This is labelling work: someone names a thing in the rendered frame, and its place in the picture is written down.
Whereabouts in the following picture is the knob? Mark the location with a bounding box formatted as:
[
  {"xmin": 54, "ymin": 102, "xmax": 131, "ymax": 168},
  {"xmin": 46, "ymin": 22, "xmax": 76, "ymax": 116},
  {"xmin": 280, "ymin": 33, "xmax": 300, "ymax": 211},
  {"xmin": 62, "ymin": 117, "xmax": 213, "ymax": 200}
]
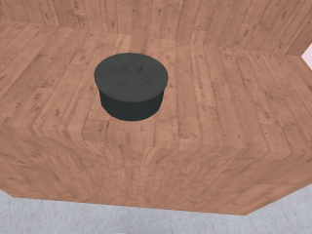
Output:
[{"xmin": 121, "ymin": 57, "xmax": 143, "ymax": 76}]

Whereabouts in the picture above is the table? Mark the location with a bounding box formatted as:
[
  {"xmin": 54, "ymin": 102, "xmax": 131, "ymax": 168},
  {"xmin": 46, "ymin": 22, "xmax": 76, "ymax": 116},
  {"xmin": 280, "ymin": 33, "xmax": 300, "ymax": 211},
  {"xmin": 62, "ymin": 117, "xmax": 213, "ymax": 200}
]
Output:
[{"xmin": 0, "ymin": 0, "xmax": 312, "ymax": 216}]

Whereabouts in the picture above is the pot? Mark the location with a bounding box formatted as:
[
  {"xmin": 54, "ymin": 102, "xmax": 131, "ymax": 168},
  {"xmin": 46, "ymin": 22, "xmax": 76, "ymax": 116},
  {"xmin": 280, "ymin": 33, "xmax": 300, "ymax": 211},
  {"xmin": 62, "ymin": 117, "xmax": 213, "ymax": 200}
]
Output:
[{"xmin": 98, "ymin": 89, "xmax": 165, "ymax": 122}]

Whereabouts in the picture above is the lid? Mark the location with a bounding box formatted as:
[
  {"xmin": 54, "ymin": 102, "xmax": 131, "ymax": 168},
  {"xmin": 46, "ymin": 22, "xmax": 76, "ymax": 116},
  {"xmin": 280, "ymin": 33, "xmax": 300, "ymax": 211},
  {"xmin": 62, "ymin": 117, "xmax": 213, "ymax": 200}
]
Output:
[{"xmin": 94, "ymin": 53, "xmax": 169, "ymax": 102}]

